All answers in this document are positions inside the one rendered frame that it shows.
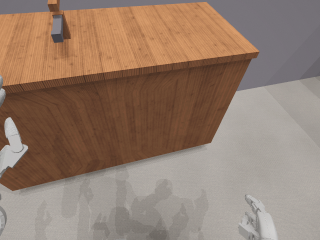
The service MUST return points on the robot right hand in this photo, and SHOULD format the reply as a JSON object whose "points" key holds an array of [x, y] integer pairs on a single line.
{"points": [[261, 226]]}

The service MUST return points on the counter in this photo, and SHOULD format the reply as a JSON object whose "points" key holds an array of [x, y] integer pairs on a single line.
{"points": [[126, 84]]}

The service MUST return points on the tap lever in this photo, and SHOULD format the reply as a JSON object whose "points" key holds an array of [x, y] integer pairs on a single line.
{"points": [[57, 29]]}

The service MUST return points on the robot left hand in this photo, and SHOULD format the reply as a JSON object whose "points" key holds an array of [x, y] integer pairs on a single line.
{"points": [[11, 154]]}

